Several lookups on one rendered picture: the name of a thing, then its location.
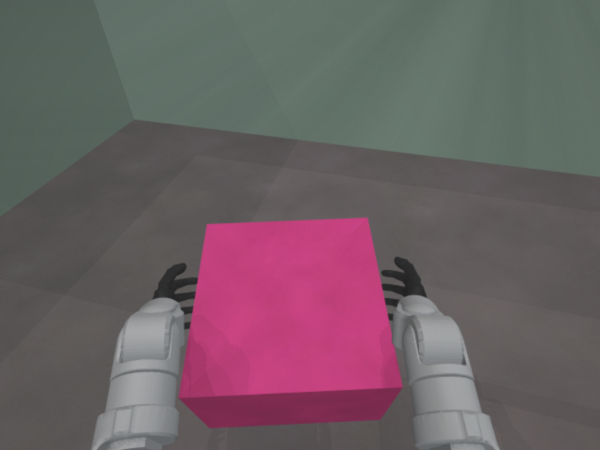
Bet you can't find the right robot forearm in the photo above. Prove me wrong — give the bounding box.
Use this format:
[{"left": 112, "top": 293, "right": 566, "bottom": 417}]
[{"left": 392, "top": 295, "right": 500, "bottom": 450}]

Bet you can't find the left robot hand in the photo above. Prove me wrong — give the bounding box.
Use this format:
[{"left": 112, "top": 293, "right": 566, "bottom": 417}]
[{"left": 152, "top": 263, "right": 198, "bottom": 329}]

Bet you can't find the carton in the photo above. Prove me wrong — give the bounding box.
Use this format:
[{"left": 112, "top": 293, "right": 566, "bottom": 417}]
[{"left": 179, "top": 217, "right": 403, "bottom": 428}]

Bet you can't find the right robot hand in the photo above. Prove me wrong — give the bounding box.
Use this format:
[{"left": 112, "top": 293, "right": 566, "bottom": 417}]
[{"left": 382, "top": 257, "right": 427, "bottom": 321}]

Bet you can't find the left robot forearm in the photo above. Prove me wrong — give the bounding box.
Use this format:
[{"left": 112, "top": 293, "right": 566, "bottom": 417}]
[{"left": 91, "top": 297, "right": 185, "bottom": 450}]

